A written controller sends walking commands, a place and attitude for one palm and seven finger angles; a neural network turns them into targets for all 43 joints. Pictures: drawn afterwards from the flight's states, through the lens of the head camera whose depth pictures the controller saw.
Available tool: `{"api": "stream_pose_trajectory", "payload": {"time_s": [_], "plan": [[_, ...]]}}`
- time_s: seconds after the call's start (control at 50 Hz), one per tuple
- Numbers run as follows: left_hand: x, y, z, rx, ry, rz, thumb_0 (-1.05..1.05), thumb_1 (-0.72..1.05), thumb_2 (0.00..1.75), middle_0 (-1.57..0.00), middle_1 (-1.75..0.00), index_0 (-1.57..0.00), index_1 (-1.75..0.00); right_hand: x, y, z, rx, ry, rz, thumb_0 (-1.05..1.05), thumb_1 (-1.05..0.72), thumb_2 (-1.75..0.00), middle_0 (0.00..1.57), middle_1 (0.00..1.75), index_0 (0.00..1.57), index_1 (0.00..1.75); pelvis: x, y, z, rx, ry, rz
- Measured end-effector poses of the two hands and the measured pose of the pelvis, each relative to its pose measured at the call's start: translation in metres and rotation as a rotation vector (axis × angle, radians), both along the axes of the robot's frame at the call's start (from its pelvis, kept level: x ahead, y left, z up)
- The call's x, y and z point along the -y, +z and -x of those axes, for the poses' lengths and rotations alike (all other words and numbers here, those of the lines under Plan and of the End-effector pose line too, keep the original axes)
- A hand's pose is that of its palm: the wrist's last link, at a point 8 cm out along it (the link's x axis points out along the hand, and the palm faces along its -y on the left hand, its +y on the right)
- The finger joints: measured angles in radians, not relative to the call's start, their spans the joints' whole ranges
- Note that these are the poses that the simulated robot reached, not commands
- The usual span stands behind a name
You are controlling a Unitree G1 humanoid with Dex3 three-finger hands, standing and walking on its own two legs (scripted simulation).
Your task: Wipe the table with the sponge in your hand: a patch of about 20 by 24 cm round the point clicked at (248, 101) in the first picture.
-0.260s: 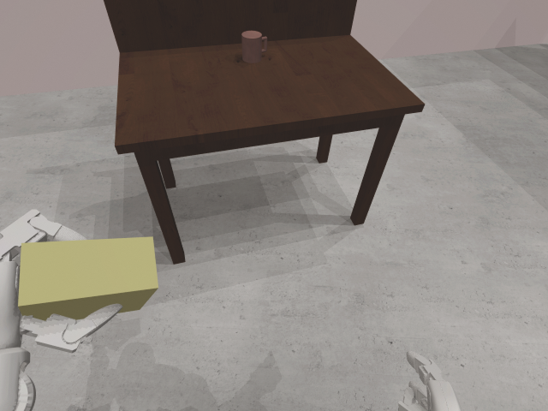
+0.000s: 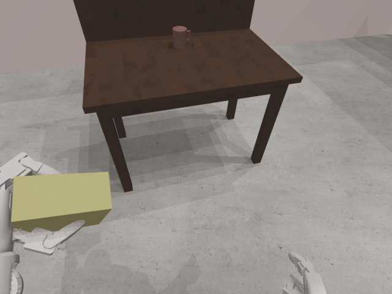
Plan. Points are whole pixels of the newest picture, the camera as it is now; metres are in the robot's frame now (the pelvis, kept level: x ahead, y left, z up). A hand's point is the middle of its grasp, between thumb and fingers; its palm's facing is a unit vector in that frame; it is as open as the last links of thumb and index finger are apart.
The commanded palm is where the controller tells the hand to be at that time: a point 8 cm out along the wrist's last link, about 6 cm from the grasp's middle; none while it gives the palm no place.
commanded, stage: look at it before walking up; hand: left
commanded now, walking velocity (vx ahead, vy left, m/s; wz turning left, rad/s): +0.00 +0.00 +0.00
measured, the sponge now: (77, 202) +0.22 +0.21 +0.14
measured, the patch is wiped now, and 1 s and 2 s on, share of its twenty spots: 0.00 0.00 0.00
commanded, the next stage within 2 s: walk to a spot facing it in 0.14 s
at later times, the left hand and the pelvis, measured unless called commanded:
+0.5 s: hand (56, 194) +0.22 +0.24 +0.16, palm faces +0.42 -0.82 -0.38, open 9.9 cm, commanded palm +0.18 +0.27 +0.18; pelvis +0.01 -0.01 +0.00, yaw -3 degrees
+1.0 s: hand (120, 132) +0.36 +0.17 +0.17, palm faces +0.31 -0.83 -0.46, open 9.9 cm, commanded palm +0.31 +0.22 +0.18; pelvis +0.12 -0.05 +0.00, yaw -5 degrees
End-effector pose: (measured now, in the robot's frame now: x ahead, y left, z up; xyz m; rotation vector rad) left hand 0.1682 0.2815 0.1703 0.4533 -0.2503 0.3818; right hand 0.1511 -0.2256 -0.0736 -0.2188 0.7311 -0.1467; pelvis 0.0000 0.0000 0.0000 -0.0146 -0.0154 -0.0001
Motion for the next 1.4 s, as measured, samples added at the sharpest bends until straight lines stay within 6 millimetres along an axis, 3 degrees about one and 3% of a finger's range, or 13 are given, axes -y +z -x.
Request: {"api": "stream_pose_trajectory", "payload": {"time_s": [0.3,0.42,0.54,0.68,0.82,0.9,0.98,1.1,1.2,1.3,1.4], "plan": [[-0.001,-0.001,0.005,0.003,0.006,0.005,0.0,-0.47,0.97,-0.78,-1.32,-0.78,-1.32,0.0,0.0,0.007,-0.001,0.004,0.003,0.01,-0.91,-0.89,0.2,0.3,0.21,0.3,-0.001,0.0,0.006,0.003,-0.003,0.0],[-0.001,-0.004,-0.001,-0.003,0.011,0.011,0.0,-0.47,0.97,-0.78,-1.32,-0.78,-1.32,0.004,-0.002,0.01,-0.011,-0.027,0.017,0.01,-0.91,-0.89,0.2,0.3,0.21,0.3,-0.001,-0.001,0.0,-0.004,-0.025,0.001],[0.016,0.002,-0.024,0.031,-0.01,-0.022,0.0,-0.47,0.97,-0.78,-1.32,-0.78,-1.32,0.014,-0.01,0.01,-0.003,-0.061,-0.012,0.01,-0.91,-0.89,0.2,0.3,0.21,0.3,0.014,-0.006,-0.013,0.007,-0.065,-0.004],[0.066,-0.002,-0.067,0.03,-0.1,-0.024,0.0,-0.47,0.97,-0.78,-1.32,-0.78,-1.32,0.046,-0.033,0.005,-0.069,-0.087,-0.048,0.01,-0.91,-0.89,0.2,0.3,0.21,0.3,0.041,-0.014,-0.034,0.007,-0.076,-0.012],[0.083,0.009,-0.104,-0.04,-0.16,-0.084,0.0,-0.47,0.97,-0.78,-1.32,-0.78,-1.32,0.083,-0.018,-0.006,-0.143,-0.162,-0.008,0.02,-0.91,-0.89,0.2,0.3,0.21,0.3,0.052,0.004,-0.065,-0.03,-0.103,-0.043],[0.079,0.018,-0.126,-0.031,-0.152,-0.126,0.0,-0.47,0.98,-0.78,-1.32,-0.78,-1.32,0.094,-0.014,-0.024,-0.16,-0.174,0.019,0.02,-0.91,-0.9,0.2,0.3,0.2,0.3,0.053,0.007,-0.086,-0.041,-0.099,-0.048],[0.069,0.016,-0.148,-0.019,-0.122,-0.109,0.0,-0.47,0.98,-0.78,-1.32,-0.78,-1.32,0.092,-0.013,-0.056,-0.155,-0.167,0.034,0.02,-0.91,-0.9,0.2,0.3,0.2,0.3,0.048,0.004,-0.114,-0.04,-0.091,-0.045],[0.055,0.001,-0.187,0.05,-0.11,-0.064,0.0,-0.47,0.98,-0.78,-1.32,-0.78,-1.32,0.072,-0.017,-0.124,-0.06,-0.156,0.038,0.02,-0.91,-0.9,0.2,0.3,0.2,0.3,0.037,-0.015,-0.157,-0.004,-0.104,-0.057],[0.057,0.008,-0.219,0.076,-0.124,-0.051,0.0,-0.47,0.98,-0.78,-1.32,-0.78,-1.33,0.042,-0.007,-0.171,0.009,-0.09,-0.033,0.01,-0.91,-0.9,0.2,0.3,0.2,0.3,0.04,-0.01,-0.175,0.009,-0.094,-0.028],[0.072,0.031,-0.228,0.111,-0.143,-0.081,0.0,-0.47,0.98,-0.78,-1.32,-0.78,-1.33,0.029,0.001,-0.197,0.027,-0.046,-0.091,0.01,-0.91,-0.89,0.2,0.3,0.21,0.3,0.05,0.0,-0.197,-0.001,-0.101,0.003],[0.084,0.03,-0.244,0.054,-0.082,-0.09,0.0,-0.47,0.98,-0.78,-1.33,-0.78,-1.33,0.046,-0.008,-0.212,-0.012,-0.042,-0.114,0.01,-0.9,-0.89,0.2,0.3,0.21,0.3,0.071,0.004,-0.225,-0.01,-0.097,0.017]]}}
